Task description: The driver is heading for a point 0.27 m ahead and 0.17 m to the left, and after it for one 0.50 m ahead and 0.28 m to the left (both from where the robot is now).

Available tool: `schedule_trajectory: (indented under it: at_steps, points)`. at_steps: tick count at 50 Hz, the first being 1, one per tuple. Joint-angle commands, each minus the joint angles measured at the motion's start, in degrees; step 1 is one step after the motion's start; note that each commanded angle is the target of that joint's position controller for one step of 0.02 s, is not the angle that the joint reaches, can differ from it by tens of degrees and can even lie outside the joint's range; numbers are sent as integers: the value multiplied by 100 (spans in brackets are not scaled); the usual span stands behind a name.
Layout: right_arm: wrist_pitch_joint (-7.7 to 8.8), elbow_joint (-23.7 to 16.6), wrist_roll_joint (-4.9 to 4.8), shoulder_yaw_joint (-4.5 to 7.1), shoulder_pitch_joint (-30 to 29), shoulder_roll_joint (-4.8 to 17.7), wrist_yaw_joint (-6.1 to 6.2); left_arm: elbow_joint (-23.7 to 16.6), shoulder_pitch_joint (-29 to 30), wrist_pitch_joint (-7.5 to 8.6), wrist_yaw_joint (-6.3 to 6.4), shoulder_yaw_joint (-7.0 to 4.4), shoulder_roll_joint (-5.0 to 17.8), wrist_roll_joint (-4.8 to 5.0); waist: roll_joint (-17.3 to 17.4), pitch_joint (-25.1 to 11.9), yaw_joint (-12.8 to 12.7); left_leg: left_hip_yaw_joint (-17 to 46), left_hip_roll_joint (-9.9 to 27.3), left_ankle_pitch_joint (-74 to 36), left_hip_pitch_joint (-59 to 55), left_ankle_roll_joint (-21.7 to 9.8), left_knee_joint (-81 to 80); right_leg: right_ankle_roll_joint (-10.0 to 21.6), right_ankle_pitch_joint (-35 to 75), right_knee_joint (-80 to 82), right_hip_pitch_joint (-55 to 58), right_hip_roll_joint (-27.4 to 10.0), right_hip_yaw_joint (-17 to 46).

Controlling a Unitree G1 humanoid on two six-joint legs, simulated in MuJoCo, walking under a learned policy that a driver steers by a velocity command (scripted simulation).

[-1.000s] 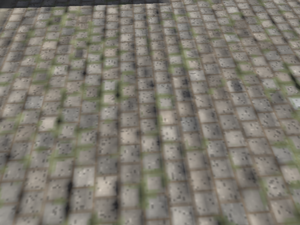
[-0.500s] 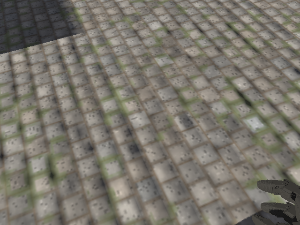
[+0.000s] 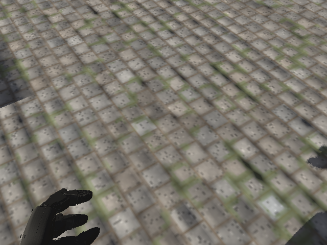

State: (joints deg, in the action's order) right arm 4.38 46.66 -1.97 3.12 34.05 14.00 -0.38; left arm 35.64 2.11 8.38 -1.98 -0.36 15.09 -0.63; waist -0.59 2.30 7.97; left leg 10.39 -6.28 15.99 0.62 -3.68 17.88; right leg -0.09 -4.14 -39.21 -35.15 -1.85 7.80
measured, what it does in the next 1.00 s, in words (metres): walks ahead, turning left: right foot, then left foot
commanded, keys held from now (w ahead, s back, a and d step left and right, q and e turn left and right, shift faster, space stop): w+q+shift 0.12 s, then q+shift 0.88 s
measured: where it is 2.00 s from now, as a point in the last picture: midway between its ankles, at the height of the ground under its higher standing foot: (152, 236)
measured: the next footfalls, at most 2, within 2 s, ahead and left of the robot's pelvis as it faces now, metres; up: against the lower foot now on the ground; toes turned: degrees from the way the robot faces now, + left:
right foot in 0.12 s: +0.32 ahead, -0.17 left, +0.00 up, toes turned +13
left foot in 0.50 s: +0.51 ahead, +0.15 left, +0.00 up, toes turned +29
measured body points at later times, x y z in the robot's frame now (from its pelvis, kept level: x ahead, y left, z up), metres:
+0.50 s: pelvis +0.37 +0.01 -0.03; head +0.39 +0.05 +0.42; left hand +0.28 +0.32 -0.16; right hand +0.69 -0.15 -0.08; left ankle +0.48 +0.13 -0.74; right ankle +0.29 -0.17 -0.73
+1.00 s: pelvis +0.53 +0.01 -0.01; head +0.56 +0.03 +0.44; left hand +0.40 +0.32 -0.10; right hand +0.88 -0.01 -0.08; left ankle +0.47 +0.12 -0.71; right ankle +0.67 -0.01 -0.74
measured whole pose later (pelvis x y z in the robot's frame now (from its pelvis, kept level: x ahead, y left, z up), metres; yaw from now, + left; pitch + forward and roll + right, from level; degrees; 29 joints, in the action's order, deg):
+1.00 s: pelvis +0.53 +0.01 -0.01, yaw +56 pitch +0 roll -1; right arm -3.6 30.5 -1.2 5.5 9.3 21.2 1.1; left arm 41.9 -5.3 0.5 0.4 -3.6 18.1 -1.7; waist 1.8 3.3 1.3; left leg 15.3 -10.4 24.9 26.1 0.0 47.7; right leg -0.6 -9.0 -29.2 -19.8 3.2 5.9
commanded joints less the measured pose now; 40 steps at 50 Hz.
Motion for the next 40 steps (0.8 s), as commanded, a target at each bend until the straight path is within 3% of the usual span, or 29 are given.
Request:
schedule_trajectory:
  at_steps: [1,3,4,5,6,7,8,9,10,11,12,13,14,16,19,21,23,24,25,26,27,28,29,30,32,33,35,37,40]
  points:
    - [117,-694,-91,264,-867,1020,101,-398,320,63,5,-160,484,72,509,401,-554,1370,1185,-82,2297,-783,-1028,-209,1162,647,2091,261,-180]
    - [53,-608,-133,255,-663,921,107,-422,360,48,76,-270,670,155,540,347,-582,1433,1235,-304,1724,-618,-592,-186,753,964,2160,255,-137]
    - [10,-580,-120,262,-612,926,107,-391,145,56,115,-360,801,174,580,185,-732,1412,1198,-1021,1482,-518,-135,-109,338,1028,2404,321,-212]
    - [-23,-588,-73,269,-647,967,87,-334,-351,61,160,-476,967,192,598,-195,-1071,1225,1010,-1966,1377,-347,740,9,13,1081,2982,304,-283]
    - [-55,-743,53,226,-893,892,63,-155,-1501,43,220,-577,1139,207,537,-1039,-1681,959,800,-2084,1973,-140,2266,220,-379,755,4422,-162,-11]
    - [-54,-907,166,78,-670,320,96,-2,-2673,-50,279,-670,1540,89,-587,-2099,-1826,410,257,-279,3203,117,4369,692,-1642,866,6205,-1411,1731]
    - [-13,-1141,-159,-88,8,80,137,151,-2667,-120,167,-682,1796,16,-2866,-2732,-1276,-34,251,1657,4445,254,6030,1422,-2204,1916,6697,-2579,4607]
    - [-77,-1001,-205,6,-385,565,201,10,-2273,-179,182,-555,1119,8,-1852,-1803,-1394,-85,695,1369,4945,339,6511,1340,-1777,2034,6030,-2290,4112]
    - [-129,-1093,-96,65,-1078,764,208,57,-1977,-242,216,-476,783,-7,-1068,-957,-1421,-334,875,1037,4985,398,6500,1197,-49,1860,5209,-2085,2654]
    - [-191,-1142,45,108,-1375,799,202,120,-1642,-295,212,-446,644,-68,-346,-546,-1203,-454,1066,873,4635,450,6252,1092,1474,1789,4323,-1832,1694]
    - [-258,-1235,129,172,-1595,781,174,177,-1371,-313,216,-409,497,-91,-227,-271,-1015,-509,1208,879,4361,437,5944,1025,2316,1855,3653,-1555,936]
    - [-339,-1334,53,166,-1507,630,112,262,-1175,-305,230,-408,476,-93,-595,-158,-778,-521,1376,949,4143,460,5667,1027,2576,1907,3222,-1523,536]
    - [-411,-1431,-15,109,-1598,456,66,309,-908,-294,233,-409,442,-10,-716,9,-673,-591,1496,955,4082,511,5155,1018,2554,2144,2873,-1525,226]
    - [-422,-1587,36,72,-1919,422,-11,372,-622,-287,278,-493,703,84,-544,32,-646,-790,1437,172,3785,550,4083,1006,2642,2440,2571,-1446,-334]
    - [-411,-1426,118,105,-1786,581,-225,398,-254,-306,334,-592,1063,211,-398,-415,-538,-1107,1120,-1645,2522,348,2477,680,2508,2336,2530,-1090,-1293]
    - [-486,-1458,130,203,-1834,854,-313,479,-330,-286,327,-639,1243,321,-326,-515,-478,-1281,917,-1757,2083,161,2165,547,2847,1948,2742,-1108,-1535]
    - [-542,-1405,149,390,-1488,1282,-319,478,-387,-316,315,-708,1440,410,-267,-705,-216,-1527,546,-1471,1399,-106,1955,421,3568,939,2856,-1050,-1691]
    - [-540,-1280,145,533,-930,1529,-283,450,-415,-360,300,-696,1413,408,-82,-935,104,-1565,339,-1615,526,-304,1739,293,3400,-119,2515,-920,-1761]
    - [-534,-1187,77,616,-661,1671,-186,486,-748,-397,253,-591,1085,256,571,-896,142,-1142,379,-2102,-389,-517,1506,39,895,-1469,1572,-555,-1682]
    - [-514,-1498,60,573,-1296,2131,-70,481,-1396,-452,153,-383,412,-132,2406,-775,-654,695,1427,-4999,-806,-1134,1565,-276,-3535,-3600,307,341,-1629]
    - [-373,-2030,348,520,-1620,2204,-160,325,-2010,-447,96,-383,961,-11,2169,-2347,-782,3494,2583,-3056,-1620,-2299,539,-309,-3610,-4649,-496,774,-295]
    - [-322,-2136,259,498,-1813,1923,-232,285,-1383,-437,82,-471,1463,106,999,-2188,-471,3373,2362,-1583,-1272,-1964,47,-156,-2877,-4321,-541,493,56]
    - [-304,-2095,143,470,-1993,1813,-210,178,-1019,-462,121,-463,1423,107,577,-1489,-574,2913,2073,-927,-625,-1636,-13,-105,-2421,-3812,-606,366,39]
    - [-318,-2090,91,431,-2153,1674,-165,251,-915,-505,193,-430,1282,20,141,-1159,-716,2583,1838,-914,-59,-1396,31,-119,-2211,-3396,-445,202,88]
    - [-394,-2159,191,403,-2455,1613,-35,326,-916,-590,225,-442,1299,-15,180,-949,-926,1943,1515,-1933,892,-1223,117,-165,-2090,-2565,268,161,132]
    - [-428,-2156,213,410,-2527,1611,15,372,-934,-611,229,-428,1193,-25,193,-938,-966,1709,1372,-2421,1119,-1186,201,-237,-2041,-2169,482,239,52]
    - [-503,-2103,185,437,-2445,1647,128,390,-837,-641,242,-369,953,-30,158,-1079,-923,1586,1234,-2996,1251,-1163,330,-407,-1847,-1579,671,413,-3]
    - [-607,-2093,129,453,-2466,1667,223,383,-759,-702,237,-343,850,18,209,-1173,-900,1678,1148,-2509,1375,-1054,338,-519,-1427,-1203,789,524,58]
    - [-719,-2085,114,438,-2565,1574,267,312,-536,-756,231,-342,790,53,523,-954,-827,1804,905,-1284,1711,-791,299,-542,-1009,-630,1014,644,105]
Velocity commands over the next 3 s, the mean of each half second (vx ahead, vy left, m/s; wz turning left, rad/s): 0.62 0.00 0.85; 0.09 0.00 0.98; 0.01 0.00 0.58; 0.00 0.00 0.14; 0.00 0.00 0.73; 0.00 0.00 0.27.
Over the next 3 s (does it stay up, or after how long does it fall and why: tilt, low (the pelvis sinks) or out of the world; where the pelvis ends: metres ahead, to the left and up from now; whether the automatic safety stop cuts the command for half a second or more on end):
stays up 0.50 0.10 -0.01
